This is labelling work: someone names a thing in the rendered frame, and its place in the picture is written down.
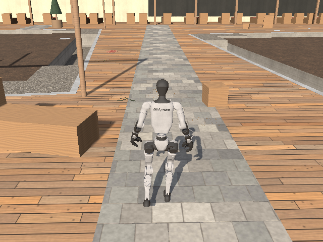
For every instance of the robot shin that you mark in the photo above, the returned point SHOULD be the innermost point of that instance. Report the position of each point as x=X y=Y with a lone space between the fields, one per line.
x=147 y=184
x=169 y=177

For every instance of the right robot upper arm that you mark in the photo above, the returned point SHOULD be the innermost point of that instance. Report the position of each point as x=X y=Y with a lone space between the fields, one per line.
x=180 y=114

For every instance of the left robot upper arm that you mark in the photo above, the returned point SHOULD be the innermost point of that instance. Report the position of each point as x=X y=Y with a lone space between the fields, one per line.
x=143 y=113

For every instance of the robot right forearm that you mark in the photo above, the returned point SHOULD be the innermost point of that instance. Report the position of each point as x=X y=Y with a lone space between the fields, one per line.
x=187 y=134

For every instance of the right robot shin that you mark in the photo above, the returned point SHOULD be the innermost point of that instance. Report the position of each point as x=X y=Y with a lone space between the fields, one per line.
x=169 y=177

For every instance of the left robot shin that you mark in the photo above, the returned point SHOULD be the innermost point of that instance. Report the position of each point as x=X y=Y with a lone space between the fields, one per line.
x=147 y=184

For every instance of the robot left hand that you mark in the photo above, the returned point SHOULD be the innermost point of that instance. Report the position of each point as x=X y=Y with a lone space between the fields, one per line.
x=137 y=139

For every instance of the robot right hand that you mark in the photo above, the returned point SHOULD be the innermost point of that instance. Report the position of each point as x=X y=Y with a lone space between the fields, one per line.
x=190 y=145

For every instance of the robot left forearm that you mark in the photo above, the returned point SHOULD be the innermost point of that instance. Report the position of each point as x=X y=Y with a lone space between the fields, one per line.
x=135 y=131

